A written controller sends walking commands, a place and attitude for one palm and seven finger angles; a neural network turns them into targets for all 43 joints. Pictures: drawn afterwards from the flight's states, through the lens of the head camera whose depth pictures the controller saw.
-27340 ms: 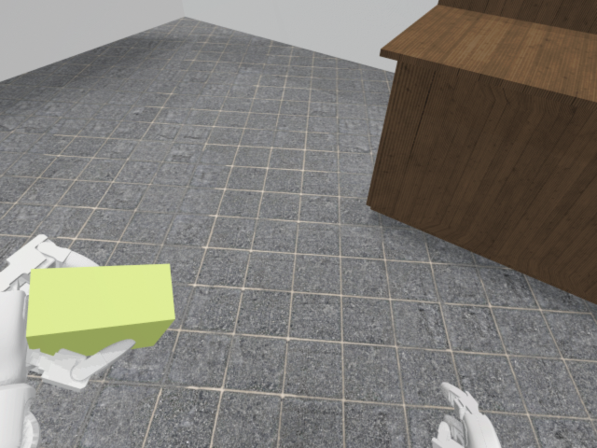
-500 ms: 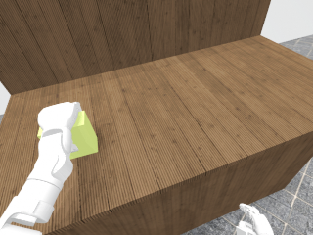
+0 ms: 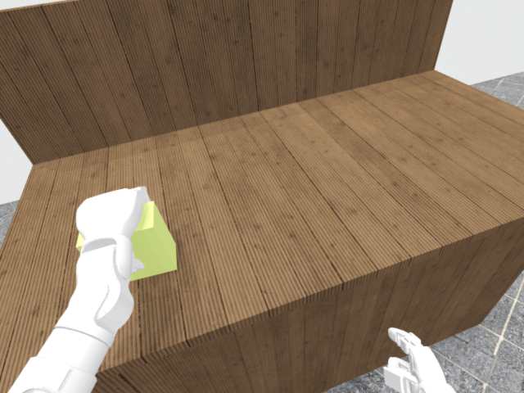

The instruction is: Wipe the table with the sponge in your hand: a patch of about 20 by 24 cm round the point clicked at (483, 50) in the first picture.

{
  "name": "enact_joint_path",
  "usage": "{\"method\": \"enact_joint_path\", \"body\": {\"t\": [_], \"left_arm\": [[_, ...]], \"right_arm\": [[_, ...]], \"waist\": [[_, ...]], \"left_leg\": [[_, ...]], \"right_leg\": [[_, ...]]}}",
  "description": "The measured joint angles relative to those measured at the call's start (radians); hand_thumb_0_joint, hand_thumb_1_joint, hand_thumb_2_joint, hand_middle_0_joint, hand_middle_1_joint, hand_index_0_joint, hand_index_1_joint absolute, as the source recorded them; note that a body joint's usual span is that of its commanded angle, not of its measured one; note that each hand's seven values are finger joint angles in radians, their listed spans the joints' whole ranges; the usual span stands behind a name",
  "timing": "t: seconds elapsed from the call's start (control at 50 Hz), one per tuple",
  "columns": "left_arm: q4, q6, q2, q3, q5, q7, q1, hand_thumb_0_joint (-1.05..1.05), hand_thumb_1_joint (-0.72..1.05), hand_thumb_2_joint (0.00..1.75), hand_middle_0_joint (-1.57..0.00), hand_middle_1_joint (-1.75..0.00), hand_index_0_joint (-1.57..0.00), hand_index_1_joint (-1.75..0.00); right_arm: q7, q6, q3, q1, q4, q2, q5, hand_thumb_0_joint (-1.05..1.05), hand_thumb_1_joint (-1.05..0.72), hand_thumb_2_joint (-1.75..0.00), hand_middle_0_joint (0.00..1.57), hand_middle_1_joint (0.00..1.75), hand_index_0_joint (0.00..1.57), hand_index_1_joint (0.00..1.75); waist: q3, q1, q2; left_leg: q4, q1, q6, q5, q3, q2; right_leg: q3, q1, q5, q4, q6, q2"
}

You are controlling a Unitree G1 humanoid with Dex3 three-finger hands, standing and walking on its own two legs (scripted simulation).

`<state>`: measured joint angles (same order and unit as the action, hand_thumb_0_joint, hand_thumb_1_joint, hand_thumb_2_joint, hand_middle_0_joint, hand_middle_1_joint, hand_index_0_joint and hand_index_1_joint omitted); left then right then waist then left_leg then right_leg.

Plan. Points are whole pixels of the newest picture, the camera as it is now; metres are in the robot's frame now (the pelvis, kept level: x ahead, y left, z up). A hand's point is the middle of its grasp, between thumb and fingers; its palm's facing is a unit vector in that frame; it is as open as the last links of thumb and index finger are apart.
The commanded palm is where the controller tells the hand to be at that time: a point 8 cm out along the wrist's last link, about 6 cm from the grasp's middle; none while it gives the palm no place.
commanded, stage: wipe back along the middle lane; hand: left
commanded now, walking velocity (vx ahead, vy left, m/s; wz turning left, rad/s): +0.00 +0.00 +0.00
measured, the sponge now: (136, 251) +0.31 +0.26 +0.07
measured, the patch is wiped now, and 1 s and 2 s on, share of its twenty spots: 0.45 0.50 0.70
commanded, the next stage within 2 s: slide across to the third lane in 0.68 s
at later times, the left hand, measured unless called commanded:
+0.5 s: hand (130, 257) +0.26 +0.23 +0.12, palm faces +0.15 -0.10 -0.98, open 10.1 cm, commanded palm +0.22 +0.22 +0.15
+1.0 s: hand (141, 273) +0.24 +0.20 +0.12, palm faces +0.18 -0.15 -0.97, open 10.1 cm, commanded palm +0.21 +0.18 +0.17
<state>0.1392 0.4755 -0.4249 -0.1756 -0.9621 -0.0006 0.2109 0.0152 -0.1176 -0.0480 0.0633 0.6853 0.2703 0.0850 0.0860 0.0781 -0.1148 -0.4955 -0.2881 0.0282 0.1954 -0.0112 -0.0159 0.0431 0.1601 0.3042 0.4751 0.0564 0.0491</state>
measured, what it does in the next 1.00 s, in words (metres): stands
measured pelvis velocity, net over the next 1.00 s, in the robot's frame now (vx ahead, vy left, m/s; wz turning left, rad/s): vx -0.01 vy -0.01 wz -0.01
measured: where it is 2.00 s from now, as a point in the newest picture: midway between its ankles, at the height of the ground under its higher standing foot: outside the picture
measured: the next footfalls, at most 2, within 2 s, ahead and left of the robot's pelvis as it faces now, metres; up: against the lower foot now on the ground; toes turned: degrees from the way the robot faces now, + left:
none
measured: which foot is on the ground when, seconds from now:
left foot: down 0.00-1.00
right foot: down 0.00-1.00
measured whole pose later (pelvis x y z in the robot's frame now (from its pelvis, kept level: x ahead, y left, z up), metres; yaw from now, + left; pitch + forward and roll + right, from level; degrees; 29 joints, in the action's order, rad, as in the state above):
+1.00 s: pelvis -0.01 -0.01 +0.00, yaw -1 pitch -5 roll +0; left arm -0.24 0.57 -0.37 -0.26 -0.95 0.02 -0.03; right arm -0.01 -0.11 -0.05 0.01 0.68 0.26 0.08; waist 0.05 0.12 -0.13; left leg -0.52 -0.24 0.01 0.20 -0.01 0.00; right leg 0.04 0.13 0.31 0.51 0.08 0.07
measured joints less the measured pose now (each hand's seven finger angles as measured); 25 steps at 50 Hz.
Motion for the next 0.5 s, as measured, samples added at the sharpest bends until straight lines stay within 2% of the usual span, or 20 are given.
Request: {"method": "enact_joint_path", "body": {"t": [0.26, 0.5], "left_arm": [[-0.164, 0.079, 0.028, -0.036, -0.008, 0.016, -0.106, 0.0, -0.49, 1.04, -0.7, -1.35, -0.73, -1.34], [-0.268, 0.088, 0.034, -0.039, -0.004, 0.013, -0.182, 0.0, -0.49, 1.04, -0.7, -1.35, -0.73, -1.34]], "right_arm": [[-0.014, 0.001, 0.0, -0.046, -0.003, 0.001, 0.002, 0.01, -0.91, -0.9, 0.19, 0.29, 0.19, 0.3], [-0.022, -0.001, -0.007, -0.055, -0.009, -0.007, -0.001, 0.01, -0.9, -0.9, 0.2, 0.3, 0.19, 0.3]], "waist": [[-0.005, 0.018, -0.002], [-0.01, 0.024, -0.003]], "left_leg": [[-0.008, 0.015, 0.001, 0.005, -0.01, -0.001], [-0.016, 0.024, -0.003, 0.007, -0.015, 0.006]], "right_leg": [[-0.01, -0.007, 0.008, 0.02, -0.002, -0.002], [-0.015, -0.011, 0.01, 0.032, 0.003, 0.004]]}}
